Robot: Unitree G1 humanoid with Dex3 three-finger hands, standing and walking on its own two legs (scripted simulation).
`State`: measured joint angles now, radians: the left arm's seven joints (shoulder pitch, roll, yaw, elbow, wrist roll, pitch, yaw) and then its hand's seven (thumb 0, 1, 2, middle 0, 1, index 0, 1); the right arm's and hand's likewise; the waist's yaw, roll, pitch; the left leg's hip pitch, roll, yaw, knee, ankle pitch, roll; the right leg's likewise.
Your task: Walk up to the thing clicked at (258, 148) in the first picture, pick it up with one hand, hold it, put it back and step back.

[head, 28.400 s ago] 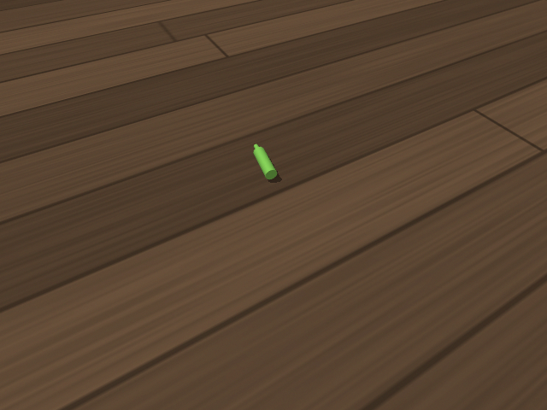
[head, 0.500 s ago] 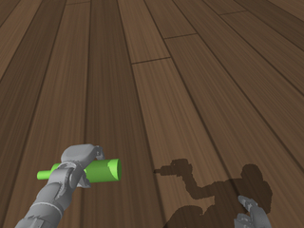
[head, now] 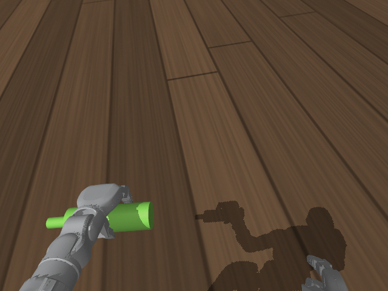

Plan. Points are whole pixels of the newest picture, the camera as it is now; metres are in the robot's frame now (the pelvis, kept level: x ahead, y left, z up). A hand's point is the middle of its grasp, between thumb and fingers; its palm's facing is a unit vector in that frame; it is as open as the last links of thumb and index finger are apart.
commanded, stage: crouch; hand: left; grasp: from above
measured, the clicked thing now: (100, 219) +0.30 +0.25 -0.07
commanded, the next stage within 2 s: lower in 1.86 s
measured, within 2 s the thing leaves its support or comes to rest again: neither
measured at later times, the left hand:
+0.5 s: hand (129, 229) +0.33 +0.23 -0.22, palm faces -0.41 +0.05 -0.91, open 9.5 cm
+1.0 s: hand (147, 240) +0.37 +0.23 -0.45, palm faces -0.44 +0.01 -0.90, open 9.5 cm
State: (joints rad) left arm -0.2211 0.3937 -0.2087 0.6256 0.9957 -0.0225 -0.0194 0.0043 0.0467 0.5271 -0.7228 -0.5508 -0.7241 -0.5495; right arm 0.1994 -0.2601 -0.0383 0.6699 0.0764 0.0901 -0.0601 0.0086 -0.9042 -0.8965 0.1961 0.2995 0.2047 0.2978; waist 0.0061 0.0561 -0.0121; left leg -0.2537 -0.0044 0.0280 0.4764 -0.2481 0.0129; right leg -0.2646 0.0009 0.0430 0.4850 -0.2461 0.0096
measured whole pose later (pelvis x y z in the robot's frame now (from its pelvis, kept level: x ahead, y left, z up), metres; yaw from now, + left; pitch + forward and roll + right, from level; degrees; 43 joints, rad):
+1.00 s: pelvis -0.08 +0.00 -0.30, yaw +0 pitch +38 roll -4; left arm -0.83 0.51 -0.01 1.30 1.21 -0.13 0.37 0.00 0.04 0.52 -0.74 -0.53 -0.74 -0.53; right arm 0.21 -0.25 -0.02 0.74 -0.08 -0.05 0.04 0.00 -0.90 -0.89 0.20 0.30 0.21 0.30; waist -0.18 0.05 -0.20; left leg -1.95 -0.01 -0.04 1.93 -0.65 0.01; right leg -1.91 0.01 -0.03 1.90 -0.65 0.01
